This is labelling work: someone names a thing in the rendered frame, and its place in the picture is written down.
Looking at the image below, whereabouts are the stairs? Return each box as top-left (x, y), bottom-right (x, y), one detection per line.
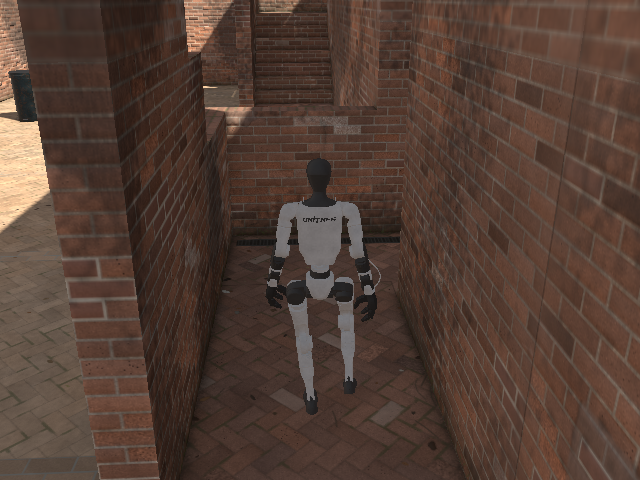
top-left (255, 14), bottom-right (334, 107)

